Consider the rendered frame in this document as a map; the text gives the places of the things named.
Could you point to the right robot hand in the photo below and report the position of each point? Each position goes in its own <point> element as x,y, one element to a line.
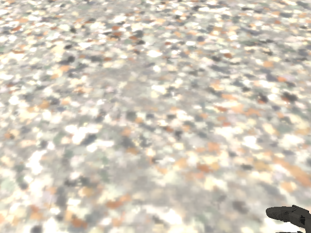
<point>294,214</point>

